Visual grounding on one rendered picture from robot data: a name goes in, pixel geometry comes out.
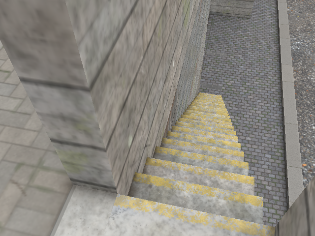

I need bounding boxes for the stairs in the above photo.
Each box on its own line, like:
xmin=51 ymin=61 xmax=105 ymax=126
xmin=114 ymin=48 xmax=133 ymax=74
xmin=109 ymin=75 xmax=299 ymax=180
xmin=128 ymin=92 xmax=263 ymax=224

